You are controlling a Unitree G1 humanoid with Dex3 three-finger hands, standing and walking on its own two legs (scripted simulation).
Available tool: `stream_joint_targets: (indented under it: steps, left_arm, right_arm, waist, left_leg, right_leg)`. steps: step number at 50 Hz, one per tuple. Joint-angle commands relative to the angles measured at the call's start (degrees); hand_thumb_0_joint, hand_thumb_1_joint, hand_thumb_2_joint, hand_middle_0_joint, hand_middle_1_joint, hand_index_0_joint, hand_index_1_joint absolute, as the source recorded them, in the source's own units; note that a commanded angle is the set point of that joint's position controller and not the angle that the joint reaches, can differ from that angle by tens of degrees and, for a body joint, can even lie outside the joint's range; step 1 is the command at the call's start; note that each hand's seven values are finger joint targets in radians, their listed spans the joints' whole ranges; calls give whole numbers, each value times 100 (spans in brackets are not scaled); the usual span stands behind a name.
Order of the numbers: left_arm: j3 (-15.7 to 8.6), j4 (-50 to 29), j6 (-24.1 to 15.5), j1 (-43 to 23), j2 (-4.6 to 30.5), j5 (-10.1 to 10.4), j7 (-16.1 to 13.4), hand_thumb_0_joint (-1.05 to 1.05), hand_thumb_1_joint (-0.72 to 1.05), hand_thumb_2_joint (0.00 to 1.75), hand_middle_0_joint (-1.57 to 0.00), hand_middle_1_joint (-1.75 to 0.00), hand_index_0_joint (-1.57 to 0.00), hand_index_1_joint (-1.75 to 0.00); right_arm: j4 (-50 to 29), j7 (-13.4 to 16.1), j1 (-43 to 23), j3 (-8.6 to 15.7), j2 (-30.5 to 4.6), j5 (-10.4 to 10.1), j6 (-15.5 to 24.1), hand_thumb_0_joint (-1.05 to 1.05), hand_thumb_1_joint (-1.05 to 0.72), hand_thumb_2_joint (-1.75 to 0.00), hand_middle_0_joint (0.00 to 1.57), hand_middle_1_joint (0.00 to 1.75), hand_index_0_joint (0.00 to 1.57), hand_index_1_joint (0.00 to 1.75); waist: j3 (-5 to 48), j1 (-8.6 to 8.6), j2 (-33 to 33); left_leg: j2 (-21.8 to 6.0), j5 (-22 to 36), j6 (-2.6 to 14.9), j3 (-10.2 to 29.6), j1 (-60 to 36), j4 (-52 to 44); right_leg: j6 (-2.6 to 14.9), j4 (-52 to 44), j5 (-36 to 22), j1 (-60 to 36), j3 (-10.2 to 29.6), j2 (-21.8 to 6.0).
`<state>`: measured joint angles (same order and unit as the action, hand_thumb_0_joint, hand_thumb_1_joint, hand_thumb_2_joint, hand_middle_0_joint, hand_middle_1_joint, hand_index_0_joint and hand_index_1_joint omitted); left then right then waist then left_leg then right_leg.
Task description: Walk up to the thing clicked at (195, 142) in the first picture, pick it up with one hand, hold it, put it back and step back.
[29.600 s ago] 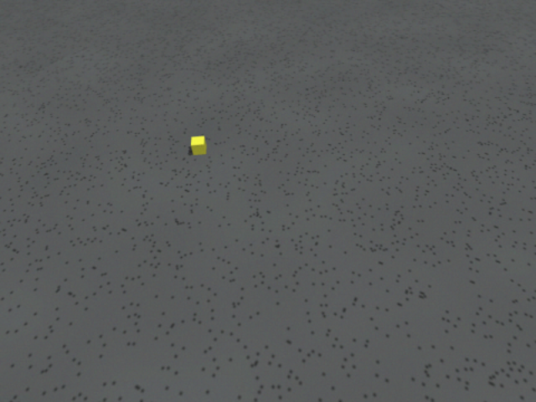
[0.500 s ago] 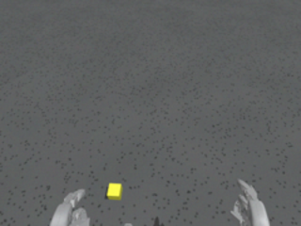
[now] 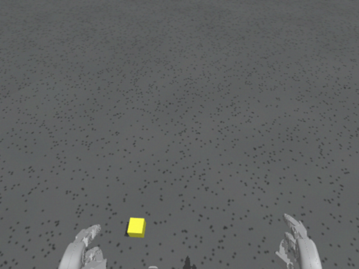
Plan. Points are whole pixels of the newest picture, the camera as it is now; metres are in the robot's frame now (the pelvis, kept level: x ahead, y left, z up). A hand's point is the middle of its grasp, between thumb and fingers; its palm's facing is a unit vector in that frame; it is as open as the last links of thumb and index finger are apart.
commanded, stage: home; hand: left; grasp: from above
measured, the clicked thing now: (137, 227) +0.43 +0.24 -0.68
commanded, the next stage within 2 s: stand in 0.52 s
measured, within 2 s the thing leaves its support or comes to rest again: neither
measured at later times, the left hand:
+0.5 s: hand (101, 267) +0.15 +0.18 -0.05, palm faces +0.05 -0.98 -0.20, open 7.4 cm
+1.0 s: hand out of the picture +0.07 +0.24 -0.11, palm faces +0.01 -0.94 -0.34, open 7.4 cm
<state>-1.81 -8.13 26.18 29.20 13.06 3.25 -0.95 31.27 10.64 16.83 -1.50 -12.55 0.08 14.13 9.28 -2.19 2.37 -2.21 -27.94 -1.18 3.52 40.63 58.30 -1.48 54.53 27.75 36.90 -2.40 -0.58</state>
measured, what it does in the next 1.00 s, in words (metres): stands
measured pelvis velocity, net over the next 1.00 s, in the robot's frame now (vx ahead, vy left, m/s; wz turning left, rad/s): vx -0.02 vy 0.01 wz -0.02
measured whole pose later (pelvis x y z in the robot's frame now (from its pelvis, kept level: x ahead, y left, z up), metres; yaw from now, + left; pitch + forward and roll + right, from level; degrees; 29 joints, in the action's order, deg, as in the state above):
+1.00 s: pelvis -0.02 +0.01 +0.04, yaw -1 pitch -2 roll +0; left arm -2.7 46.9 2.4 14.8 17.2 -2.5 -1.7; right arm 52.2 0.6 12.3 3.2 -17.0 3.3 0.5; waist -2.0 0.9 -0.5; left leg -0.6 -20.1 0.0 0.0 20.0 41.5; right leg -2.2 40.7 20.7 18.6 0.5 -2.3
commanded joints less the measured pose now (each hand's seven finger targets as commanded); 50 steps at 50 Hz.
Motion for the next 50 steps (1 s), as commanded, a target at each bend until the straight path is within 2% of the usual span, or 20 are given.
stream_joint_targets:
  steps: [1, 5, 6, 10, 15, 20, 25, 30, 31, 32, 33, 34, 36, 37, 38, 41, 43, 44, 46, 50]
  left_arm:
    - [-358, -1125, -307, -70, 632, -60, -50, 0, 90, 90, -20, -30, -20, -30]
    - [-239, -1058, -302, -141, 484, -53, -57, 0, 90, 90, -20, -30, -20, -30]
    - [-395, -1069, -300, -147, 609, -44, -72, 0, 90, 90, -20, -30, -20, -30]
    - [-349, -1046, -264, -62, 597, -40, -48, 0, 90, 90, -20, -30, -20, -30]
    - [-325, -1153, -255, -82, 584, -53, -52, 0, 90, 90, -20, -30, -20, -30]
    - [-350, -1074, -270, -216, 577, -49, -62, 0, 90, 90, -20, -30, -20, -30]
    - [-360, -1234, -260, -132, 616, -43, -61, 0, 90, 90, -20, -30, -20, -30]
    - [-354, -1120, -256, -143, 609, -42, -64, 0, 90, 90, -20, -30, -20, -30]
    - [-317, 891, -1496, -1772, 1122, -689, -291, 0, 90, 90, -20, -30, -20, -30]
    - [-423, 1807, -1884, -1179, 1175, -705, -255, 0, 90, 90, -20, -30, -20, -30]
    - [-414, 2136, -2079, -1112, 1257, -780, -236, 0, 90, 90, -20, -30, -20, -30]
    - [-381, 2313, -2183, -1367, 1287, -766, -197, 0, 90, 90, -20, -30, -20, -30]
    - [-321, 2777, -2340, -1539, 1272, -710, -151, 0, 90, 90, -20, -30, -20, -30]
    - [-331, 2972, -2354, -1494, 1244, -687, -137, 0, 90, 90, -20, -30, -20, -30]
    - [-358, 3203, -2381, -1574, 1250, -641, -123, 0, 90, 90, -20, -30, -20, -30]
    - [-338, 3875, -2491, -1739, 1261, -635, -133, 0, 90, 90, -20, -30, -20, -30]
    - [-370, 4193, -2569, -1909, 1298, -640, -123, 0, 90, 90, -20, -30, -20, -30]
    - [-364, 4352, -2600, -1925, 1250, -625, -121, 0, 90, 90, -20, -30, -20, -30]
    - [-350, 4703, -2649, -1769, 1194, -603, -127, 0, 90, 90, -20, -30, -20, -30]
    - [-335, 5279, -2706, -1766, 1252, -550, -134, 0, 90, 90, -20, -30, -20, -30]
  right_arm:
    - [-868, 73, -329, 310, -741, -16, 348, 0, -90, -90, 20, 30, 20, 30]
    - [-893, 63, -390, 282, -692, -26, 314, 0, -90, -90, 20, 30, 20, 30]
    - [-911, 67, -395, 305, -741, -20, 325, 0, -90, -90, 20, 30, 20, 30]
    - [-940, 49, -399, 298, -730, -27, 324, 0, -90, -90, 20, 30, 20, 30]
    - [-932, 44, -339, 306, -725, -21, 302, 0, -90, -90, 20, 30, 20, 30]
    - [-970, 44, -427, 285, -711, -33, 303, 0, -90, -90, 20, 30, 20, 30]
    - [-983, 58, -370, 306, -724, -37, 318, 0, -90, -90, 20, 30, 20, 30]
    - [-968, 53, -391, 288, -727, -33, 306, 0, -90, -90, 20, 30, 20, 30]
    - [493, -288, -797, 479, -1349, 718, -340, 0, -90, -90, 20, 30, 20, 30]
    - [427, -480, -867, 592, -1397, 690, -593, 0, -90, -90, 20, 30, 20, 30]
    - [392, -599, -814, 577, -1372, 679, -711, 0, -90, -90, 20, 30, 20, 30]
    - [409, -667, -615, 560, -1400, 692, -781, 0, -90, -90, 20, 30, 20, 30]
    - [653, -854, -645, 546, -1247, 383, -850, 0, -90, -90, 20, 30, 20, 30]
    - [708, -909, -768, 580, -1248, 321, -894, 0, -90, -90, 20, 30, 20, 30]
    - [757, -927, -811, 592, -1253, 296, -914, 0, -90, -90, 20, 30, 20, 30]
    - [1042, -993, -941, 650, -1227, 279, -1026, 0, -90, -90, 20, 30, 20, 30]
    - [1191, -989, -840, 655, -1246, 316, -1087, 0, -90, -90, 20, 30, 20, 30]
    - [1259, -989, -816, 660, -1258, 310, -1082, 0, -90, -90, 20, 30, 20, 30]
    - [1404, -977, -929, 690, -1326, 304, -1111, 0, -90, -90, 20, 30, 20, 30]
    - [1749, -917, -788, 663, -1342, 256, -1166, 0, -90, -90, 20, 30, 20, 30]
  waist:
    - [638, -19, 122]
    - [402, -22, 94]
    - [376, -15, 14]
    - [338, -1, -12]
    - [586, -26, 176]
    - [247, -17, 50]
    - [517, -13, 68]
    - [396, -15, 108]
    - [-929, 452, -173]
    - [-536, 465, -373]
    - [-436, 383, -573]
    - [-457, 204, -357]
    - [-222, 303, -123]
    - [-357, 395, -484]
    - [-260, 374, -511]
    - [-489, 383, -405]
    - [-672, 285, -330]
    - [-560, 280, -119]
    - [-628, 378, 29]
    - [-755, 309, -70]
  left_leg:
    - [185, 1634, 148, -128, -782, -853]
    - [166, 1520, 147, -107, -721, -891]
    - [162, 1340, 158, -112, -668, -916]
    - [182, 1156, 171, -99, -593, -945]
    - [171, 1633, 141, -119, -804, -875]
    - [154, 836, 163, -52, -566, -1039]
    - [185, 1214, 166, -120, -681, -912]
    - [169, 1075, 155, -75, -622, -983]
    - [-131, 2064, 444, 163, -796, -1463]
    - [-76, 1966, 507, -37, -1169, -1477]
    - [-18, 1947, 522, -76, -1319, -1389]
    - [-12, 1691, 514, 53, -1337, -1526]
    - [28, 1421, 541, 104, -1691, -1761]
    - [79, 1313, 473, 0, -1754, -1759]
    - [70, 1355, 459, -10, -1917, -1765]
    - [43, 773, 475, 73, -1915, -2025]
    - [-6, 670, 481, 105, -2134, -2264]
    - [-110, 904, 499, 227, -2234, -2416]
    - [-213, 1075, 492, 383, -2236, -2626]
    - [-194, 1628, 405, 246, -2521, -2850]
  right_leg:
    - [133, -767, -1487, -270, -142, 183]
    - [123, -817, -1358, -154, -166, 196]
    - [119, -852, -1210, -168, -167, 195]
    - [114, -883, -1078, -167, -180, 182]
    - [131, -770, -1480, -258, -160, 189]
    - [126, -890, -782, -62, -191, 194]
    - [124, -859, -1128, -205, -158, 176]
    - [130, -821, -984, -116, -180, 201]
    - [411, -1018, -1095, -1056, 358, -233]
    - [539, -1199, -1065, -1166, 635, -281]
    - [604, -1279, -1170, -1200, 727, -347]
    - [592, -1226, -1090, -1039, 725, -265]
    - [489, -1235, -1275, -1473, 689, -362]
    - [505, -1436, -1083, -1374, 775, -406]
    - [478, -1537, -1046, -1332, 786, -417]
    - [412, -1993, -608, -1429, 803, -459]
    - [377, -2088, -495, -1287, 805, -432]
    - [338, -1960, -913, -1506, 651, -381]
    - [296, -2005, -1271, -1773, 534, -349]
    - [306, -2367, -1778, -2072, 637, -406]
